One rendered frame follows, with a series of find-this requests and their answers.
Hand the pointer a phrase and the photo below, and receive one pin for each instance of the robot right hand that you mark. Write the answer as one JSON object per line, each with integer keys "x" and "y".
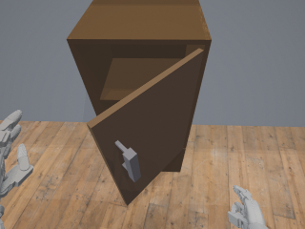
{"x": 249, "y": 212}

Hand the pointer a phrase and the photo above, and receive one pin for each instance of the handle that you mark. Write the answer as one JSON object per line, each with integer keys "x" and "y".
{"x": 131, "y": 163}

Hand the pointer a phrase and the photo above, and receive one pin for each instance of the robot left hand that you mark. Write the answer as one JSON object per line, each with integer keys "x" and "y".
{"x": 9, "y": 131}

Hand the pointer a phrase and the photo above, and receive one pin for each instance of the cupboard door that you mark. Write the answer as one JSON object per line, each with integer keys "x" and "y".
{"x": 153, "y": 121}

